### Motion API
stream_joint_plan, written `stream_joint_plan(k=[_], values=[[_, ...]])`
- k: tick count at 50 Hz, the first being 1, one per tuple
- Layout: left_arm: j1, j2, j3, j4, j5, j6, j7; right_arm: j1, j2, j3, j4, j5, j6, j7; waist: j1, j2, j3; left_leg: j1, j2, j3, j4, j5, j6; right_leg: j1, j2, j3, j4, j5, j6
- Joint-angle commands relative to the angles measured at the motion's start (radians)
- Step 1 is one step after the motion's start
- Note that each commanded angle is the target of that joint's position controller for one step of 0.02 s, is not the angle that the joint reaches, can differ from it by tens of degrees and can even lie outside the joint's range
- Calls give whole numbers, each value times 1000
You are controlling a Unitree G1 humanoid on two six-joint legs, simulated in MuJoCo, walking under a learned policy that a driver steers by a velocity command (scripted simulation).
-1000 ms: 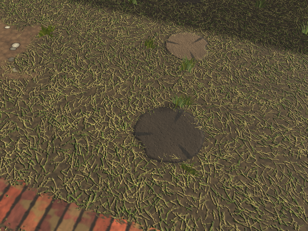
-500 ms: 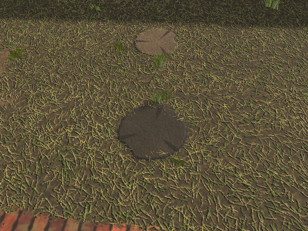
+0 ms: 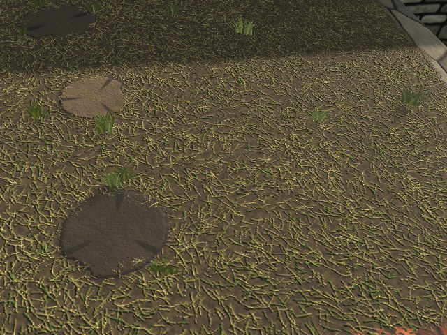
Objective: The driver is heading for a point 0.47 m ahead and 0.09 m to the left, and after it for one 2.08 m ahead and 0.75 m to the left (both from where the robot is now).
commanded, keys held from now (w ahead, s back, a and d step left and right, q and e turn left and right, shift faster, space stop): w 0.06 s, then w+q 0.54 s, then q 0.40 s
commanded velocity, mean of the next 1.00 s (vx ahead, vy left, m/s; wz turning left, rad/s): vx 0.37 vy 0.00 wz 0.35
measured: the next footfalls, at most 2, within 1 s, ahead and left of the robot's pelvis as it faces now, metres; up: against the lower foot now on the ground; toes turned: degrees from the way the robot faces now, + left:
right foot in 0.20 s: +0.20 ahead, -0.14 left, +0.00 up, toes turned -1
left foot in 0.72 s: +0.48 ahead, +0.07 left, +0.00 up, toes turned +20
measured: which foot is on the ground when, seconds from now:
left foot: down 0.00-0.22, up 0.24-0.70, down 0.72-1.00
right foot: up 0.00-0.18, down 0.20-0.72, up 0.74-1.00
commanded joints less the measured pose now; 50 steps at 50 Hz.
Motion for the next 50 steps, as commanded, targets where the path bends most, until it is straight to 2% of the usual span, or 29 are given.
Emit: stream_joint_plan(k=[1,4,7,8,9,10,11,12,13,14,15,17,20,23,26,30,32,34,35,36,37,38,39,40,41,42,44,46,50], values=[[-123,46,1,-80,2,-22,-4,35,-141,-36,-17,4,-27,7,-27,156,114,70,244,-212,-169,-126,143,-203,-21,-9,-104,33,16],[-212,18,-20,-108,5,-32,-13,64,-135,-35,14,7,-29,13,-42,173,121,21,236,-157,-151,-32,147,-101,-66,-116,-276,36,15],[-239,9,-30,-124,-1,-44,-5,101,-154,-39,47,8,-23,22,-42,199,120,-44,243,-166,-83,170,154,73,-46,-190,-404,-39,-13],[-196,17,-27,-116,-5,-51,2,96,-167,-43,53,9,-20,22,-14,193,109,-63,256,-180,-46,240,152,147,-33,-195,-439,-37,-30],[-102,22,-23,-87,-7,-61,13,73,-176,-45,54,13,-17,21,44,167,83,-94,243,-168,32,334,136,275,-14,-195,-516,13,-46],[44,58,-7,-33,2,-76,30,66,-161,-40,55,20,-17,23,107,97,-1,-154,186,-115,209,421,109,487,-11,-174,-564,46,-64],[222,137,14,-4,24,-89,50,34,-114,-23,20,27,-22,26,189,-27,-144,-301,113,-53,490,230,74,723,-221,49,-629,-144,-106],[292,255,38,7,22,-88,63,71,-3,1,-26,37,-22,24,170,-276,-219,-581,-34,4,772,-297,43,860,-487,466,-766,-323,-171],[245,189,23,4,8,-86,64,54,-107,-28,7,21,-7,12,157,-101,-141,-607,3,-123,894,-266,66,723,-477,487,-781,-364,-181],[141,115,0,-10,2,-87,61,37,-101,-33,11,25,-7,22,100,-52,-34,-605,48,-142,897,-169,76,617,-426,340,-789,-302,-161],[82,58,-14,-16,-3,-93,58,35,-75,-28,25,27,-5,28,71,-45,17,-576,75,-126,865,-105,69,541,-374,215,-813,-155,-138],[56,6,-31,-10,-10,-106,65,46,-59,-31,48,4,16,41,41,-71,48,-545,94,-101,843,-47,45,483,-302,52,-840,12,-102],[106,13,-28,22,-19,-130,67,-7,-32,-32,29,-1,35,58,28,-54,61,-599,91,-79,865,15,27,489,-295,-63,-840,256,-112],[150,1,-30,49,-20,-136,70,-110,-19,-29,-7,-5,42,70,35,-43,84,-689,97,-61,831,97,11,508,-294,-146,-852,354,-124],[161,-6,-35,69,-18,-136,72,-228,0,-15,-52,-5,37,82,43,-34,116,-674,84,-15,649,194,6,490,-266,-236,-852,420,-120],[208,33,-29,104,-20,-132,83,-356,5,2,-105,-9,36,94,65,-24,135,-586,57,75,425,210,45,544,-290,-301,-836,554,-108],[209,54,-26,115,-22,-121,93,-324,-6,-1,-102,-17,35,86,42,-27,105,-500,-5,126,371,158,78,600,-288,-342,-707,899,-91],[192,88,-17,116,-23,-105,105,-167,-34,-13,-60,-23,26,73,-22,-54,6,-333,-75,135,346,101,120,615,-285,-353,-454,1115,-79],[179,95,-15,108,-28,-97,105,-45,-65,-28,-23,-30,14,64,-70,-47,-70,-176,-93,102,281,145,148,560,-279,-345,-260,1006,-72],[160,94,-14,93,-37,-98,97,67,-118,-50,8,-41,4,47,-133,13,-140,25,-26,13,195,295,189,408,-227,-360,24,675,-38],[236,-15,-28,43,-31,-100,91,27,-245,-84,-10,-22,12,34,-24,273,-243,334,301,-369,349,1006,290,62,-55,-338,417,-384,16],[249,37,-26,14,-44,-91,88,77,-283,-97,-36,19,23,31,-66,183,-447,443,415,-623,253,1069,462,-71,2,-118,589,-387,30],[165,43,-28,9,-39,-91,89,-2,-231,-90,-54,26,37,13,-56,68,-328,328,378,-518,187,906,430,-127,-66,-68,560,-267,25],[121,37,-32,-3,-36,-93,88,-81,-164,-71,-58,35,42,6,-22,43,-157,138,327,-432,137,818,378,-122,-105,-78,457,-200,24],[86,37,-29,-12,-20,-85,89,-114,-121,-58,-52,36,43,3,16,8,-68,17,260,-380,101,762,325,-94,-128,-68,364,-185,31],[102,39,-27,-8,-2,-64,88,-132,-100,-52,-56,38,43,1,40,0,-33,-82,220,-332,76,756,294,-31,-133,-71,308,-174,38],[143,14,-30,-6,4,-26,86,-132,-113,-51,-54,25,33,10,70,16,-56,-166,181,-289,69,781,268,51,-121,-81,227,-166,49],[133,2,-32,-18,-2,-13,86,-130,-145,-61,-57,15,27,16,75,33,-80,-191,151,-272,72,771,248,59,-112,-89,163,-128,55],[26,26,-25,-62,-5,6,91,-102,-156,-67,-66,16,46,12,39,94,-75,-183,122,-330,46,470,201,-3,-108,-73,53,-59,66]])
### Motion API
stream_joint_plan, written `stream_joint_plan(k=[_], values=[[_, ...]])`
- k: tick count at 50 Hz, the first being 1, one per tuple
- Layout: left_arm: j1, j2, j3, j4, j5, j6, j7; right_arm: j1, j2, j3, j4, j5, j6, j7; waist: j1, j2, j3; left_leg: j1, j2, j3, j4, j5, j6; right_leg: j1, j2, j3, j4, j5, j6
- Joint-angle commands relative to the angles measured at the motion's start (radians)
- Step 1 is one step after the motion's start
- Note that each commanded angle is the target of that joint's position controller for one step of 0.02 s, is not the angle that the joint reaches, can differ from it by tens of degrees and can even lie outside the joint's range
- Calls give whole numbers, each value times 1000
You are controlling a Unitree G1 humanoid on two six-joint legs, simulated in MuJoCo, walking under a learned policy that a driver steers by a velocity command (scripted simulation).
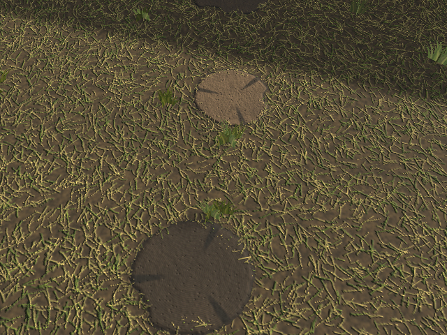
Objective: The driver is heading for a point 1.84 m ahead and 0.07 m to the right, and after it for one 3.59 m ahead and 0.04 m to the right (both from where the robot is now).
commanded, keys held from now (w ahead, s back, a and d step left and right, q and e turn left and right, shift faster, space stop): q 0.20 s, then no key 0.22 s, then e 0.26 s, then w+e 0.32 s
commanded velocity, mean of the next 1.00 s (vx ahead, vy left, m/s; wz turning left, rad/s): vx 0.10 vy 0.00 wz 0.04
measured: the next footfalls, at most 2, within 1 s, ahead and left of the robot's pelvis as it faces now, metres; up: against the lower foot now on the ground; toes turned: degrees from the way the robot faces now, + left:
right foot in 0.32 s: +0.12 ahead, -0.15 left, +0.00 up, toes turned +15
left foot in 0.74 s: +0.04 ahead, +0.04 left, +0.00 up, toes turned +1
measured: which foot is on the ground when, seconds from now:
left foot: down 0.00-0.32, up 0.34-0.72, down 0.74-1.00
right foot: up 0.00-0.30, down 0.32-0.74, up 0.76-1.00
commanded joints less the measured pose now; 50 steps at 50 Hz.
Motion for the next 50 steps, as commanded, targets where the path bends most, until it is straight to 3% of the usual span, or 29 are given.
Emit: stream_joint_plan(k=[1,6,10,14,15,16,17,18,19,20,21,22,24,26,27,29,34,36,37,38,39,40,41,42,44,50], values=[[80,94,26,-36,-2,19,6,21,-159,-41,-69,-1,1,-8,23,82,-185,84,265,-280,-108,274,96,59,21,-16,-43,50,12],[-10,102,26,-72,-11,21,14,67,-165,-50,-75,-8,19,-14,-16,114,-150,155,273,-396,-100,80,93,21,49,18,-166,15,6],[-20,105,20,-89,-28,6,19,67,-175,-55,-84,-16,27,-11,-19,133,-152,178,273,-455,-43,224,97,104,98,22,-277,-55,-20],[87,103,14,-67,-39,-10,24,14,-161,-47,-89,-7,35,-12,32,142,-170,148,246,-460,23,356,43,325,121,-7,-546,-5,-58],[125,103,14,-57,-31,-18,28,-7,-152,-42,-92,5,37,-16,57,124,-163,94,212,-443,53,255,-1,429,101,-2,-710,111,-69],[107,153,22,-65,-13,-24,36,20,-106,-27,-98,9,35,-19,28,1,-161,12,141,-366,154,13,-57,505,-40,141,-813,128,-103],[21,231,28,-107,-8,-21,35,76,-57,-13,-113,15,32,-22,-22,-200,-151,-153,-24,-178,298,-370,-108,562,-278,412,-846,385,-199],[79,217,32,-83,-11,-14,24,69,-152,-38,-91,-13,39,-28,16,-158,-163,-124,-15,-119,484,-508,-120,475,-321,428,-788,544,-315],[75,163,16,-79,-20,-15,15,66,-161,-43,-79,-15,41,-27,-1,-84,-139,-113,5,-141,566,-465,-126,451,-275,359,-775,575,-320],[33,128,7,-80,-23,-18,11,62,-147,-41,-61,-13,46,-23,-16,-54,-106,-104,23,-145,600,-400,-139,425,-204,259,-767,552,-283],[8,121,4,-84,-19,-19,11,61,-138,-38,-54,-10,50,-17,-23,-87,-112,-103,21,-137,615,-358,-150,441,-146,194,-760,551,-245],[16,105,-4,-76,-16,-23,13,60,-119,-29,-45,-10,55,-11,-17,-120,-122,-83,23,-142,593,-338,-162,451,-118,162,-750,618,-233],[48,90,-14,-43,-16,-31,6,41,-81,-8,-28,-5,61,-10,-6,-132,-139,-34,44,-109,462,-327,-181,488,-82,135,-736,664,-220],[86,134,-1,-19,-22,-27,-1,-17,-79,2,-28,-3,66,-19,23,-154,-134,-22,77,-13,321,-345,-194,543,-69,172,-714,665,-222],[121,173,15,-6,-22,-21,-5,-46,-86,3,-32,1,66,-27,45,-164,-132,-28,70,0,288,-358,-192,566,-73,206,-698,679,-230],[162,211,35,12,-23,-12,-12,-64,-101,2,-31,13,63,-38,59,-169,-137,-50,68,-2,259,-356,-181,605,-93,274,-685,696,-246],[124,202,55,25,-25,7,-18,-53,-89,11,-23,19,37,-53,36,-134,-161,22,76,-17,145,-313,-136,558,-97,374,-696,593,-249],[71,195,63,20,-31,25,-22,30,-74,16,-3,4,20,-53,-20,-93,-184,215,75,1,-62,-228,-99,402,-30,361,-692,176,-204],[46,157,57,0,-34,28,-24,62,-123,5,3,-11,12,-58,-35,3,-165,369,182,-111,-158,-311,-61,191,46,308,-634,-115,-145],[42,88,42,-30,-45,23,-26,77,-212,-11,-12,-22,10,-62,-45,222,-152,458,426,-387,-261,-542,17,-19,182,112,-400,-290,-98],[16,136,50,-31,-16,22,-17,24,-267,-30,-15,-35,8,-57,-46,227,-37,276,545,-513,-345,-633,92,-85,178,30,-225,-199,-94],[19,178,62,-24,-4,18,-24,-17,-197,-14,-21,-33,1,-55,-4,150,16,195,516,-464,-341,-619,100,-51,112,66,-139,-120,-99],[72,172,66,6,-4,14,-38,-68,-136,4,-30,-20,-9,-53,38,133,30,192,450,-369,-342,-545,67,-41,105,58,-92,-50,-89],[103,167,67,24,1,14,-50,-78,-119,10,-37,-15,-20,-52,48,143,17,220,407,-286,-339,-456,42,-45,102,41,-47,-7,-76],[98,150,64,29,6,9,-70,-31,-120,10,-27,-12,-43,-50,29,133,4,271,375,-181,-327,-327,35,-82,85,12,3,40,-60],[-48,115,51,-38,3,7,-103,110,-142,-2,24,-19,-72,-28,-38,117,27,362,408,-60,-317,-164,45,-179,48,-17,-111,119,-30]])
